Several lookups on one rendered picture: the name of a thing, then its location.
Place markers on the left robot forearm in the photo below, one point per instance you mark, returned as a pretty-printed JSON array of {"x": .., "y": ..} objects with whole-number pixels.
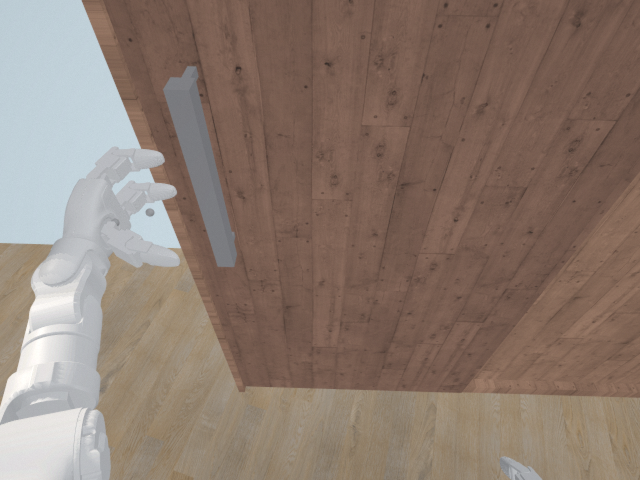
[{"x": 57, "y": 366}]

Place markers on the robot left hand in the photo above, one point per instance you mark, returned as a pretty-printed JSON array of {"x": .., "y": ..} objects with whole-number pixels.
[{"x": 92, "y": 205}]

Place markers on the wardrobe door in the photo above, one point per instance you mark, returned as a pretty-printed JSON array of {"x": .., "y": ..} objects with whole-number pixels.
[
  {"x": 585, "y": 326},
  {"x": 404, "y": 178}
]

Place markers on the robot right hand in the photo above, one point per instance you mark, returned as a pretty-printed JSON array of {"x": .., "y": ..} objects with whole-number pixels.
[{"x": 516, "y": 471}]

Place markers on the robot left upper arm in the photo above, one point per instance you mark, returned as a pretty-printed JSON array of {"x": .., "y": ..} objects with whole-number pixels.
[{"x": 66, "y": 445}]

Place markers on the handle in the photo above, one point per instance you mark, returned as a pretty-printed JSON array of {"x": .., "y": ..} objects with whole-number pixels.
[{"x": 186, "y": 110}]

